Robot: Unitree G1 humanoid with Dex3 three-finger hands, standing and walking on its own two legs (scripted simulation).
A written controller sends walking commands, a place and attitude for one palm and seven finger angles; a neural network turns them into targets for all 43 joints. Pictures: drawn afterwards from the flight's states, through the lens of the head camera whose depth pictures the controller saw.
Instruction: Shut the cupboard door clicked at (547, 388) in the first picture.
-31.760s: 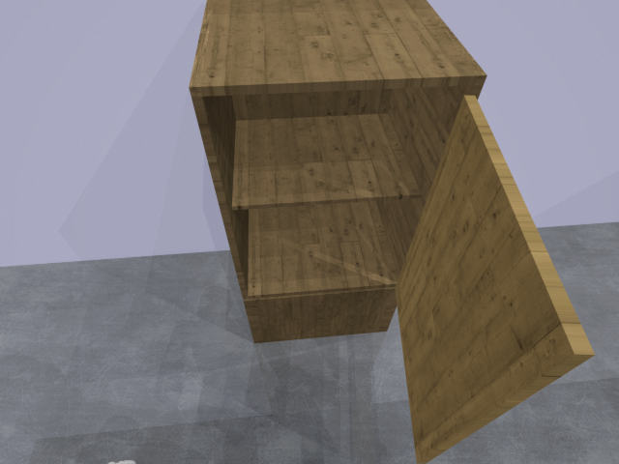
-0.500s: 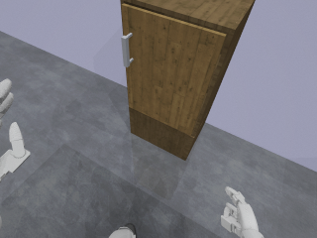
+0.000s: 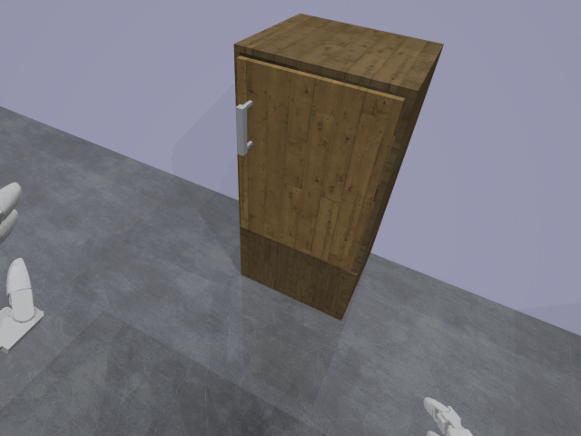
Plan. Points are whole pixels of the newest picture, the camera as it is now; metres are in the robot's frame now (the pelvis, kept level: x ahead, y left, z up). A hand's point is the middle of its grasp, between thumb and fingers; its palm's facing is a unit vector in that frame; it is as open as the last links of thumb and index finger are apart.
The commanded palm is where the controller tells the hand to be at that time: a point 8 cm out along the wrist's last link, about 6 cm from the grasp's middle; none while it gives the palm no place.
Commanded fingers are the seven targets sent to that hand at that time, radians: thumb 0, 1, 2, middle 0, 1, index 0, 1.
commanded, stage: stop stepping back and stand still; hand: left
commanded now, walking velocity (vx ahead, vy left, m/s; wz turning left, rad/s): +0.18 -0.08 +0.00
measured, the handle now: (245, 128) +0.87 +0.17 -0.01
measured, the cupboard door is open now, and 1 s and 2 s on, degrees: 1 1 1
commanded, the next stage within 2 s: let the arm hang, fingers relaxed in 0.46 s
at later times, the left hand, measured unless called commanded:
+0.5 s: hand (7, 313) +0.18 +0.29 +0.17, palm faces +0.46 -0.79 -0.40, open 7.4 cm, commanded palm +0.13 +0.32 +0.19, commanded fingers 0.00 0.90 0.90 -0.20 -0.30 -0.20 -0.30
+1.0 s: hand out of the picture -0.01 +0.23 -0.16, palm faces +0.07 -0.98 -0.20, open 7.0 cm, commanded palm none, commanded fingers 0.00 0.90 0.90 -0.20 -0.30 -0.20 -0.30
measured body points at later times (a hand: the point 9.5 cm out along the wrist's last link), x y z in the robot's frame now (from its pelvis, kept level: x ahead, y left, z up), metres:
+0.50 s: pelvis -0.02 +0.02 +0.00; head -0.05 +0.03 +0.45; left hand +0.15 +0.33 +0.20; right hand +0.10 -0.24 -0.09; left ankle +0.03 +0.13 -0.71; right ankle -0.04 -0.05 -0.73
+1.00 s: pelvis -0.01 +0.04 +0.01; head +0.00 +0.05 +0.46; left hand -0.02 +0.28 -0.15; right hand +0.05 -0.19 -0.14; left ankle +0.03 +0.15 -0.73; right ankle -0.04 -0.06 -0.73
